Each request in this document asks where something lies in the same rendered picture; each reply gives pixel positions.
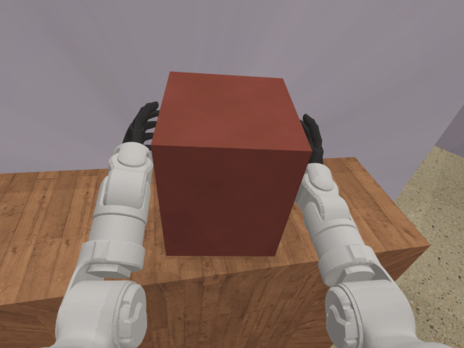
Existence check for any carton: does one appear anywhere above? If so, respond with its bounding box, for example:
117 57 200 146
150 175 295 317
151 72 312 257

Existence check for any left robot upper arm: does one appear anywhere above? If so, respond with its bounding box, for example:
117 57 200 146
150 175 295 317
42 281 147 348

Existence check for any robot right forearm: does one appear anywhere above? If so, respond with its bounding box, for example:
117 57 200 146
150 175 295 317
295 163 416 331

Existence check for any right robot hand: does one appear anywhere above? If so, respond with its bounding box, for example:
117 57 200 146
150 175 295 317
300 114 323 165

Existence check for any robot left forearm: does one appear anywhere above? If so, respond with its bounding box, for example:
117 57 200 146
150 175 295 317
55 142 153 340

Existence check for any pedestal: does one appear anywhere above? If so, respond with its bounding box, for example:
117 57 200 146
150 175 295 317
0 157 431 348

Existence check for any right robot upper arm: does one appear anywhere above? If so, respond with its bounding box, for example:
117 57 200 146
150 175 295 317
325 280 452 348

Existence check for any left robot hand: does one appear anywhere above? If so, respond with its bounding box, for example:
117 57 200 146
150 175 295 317
123 101 160 151

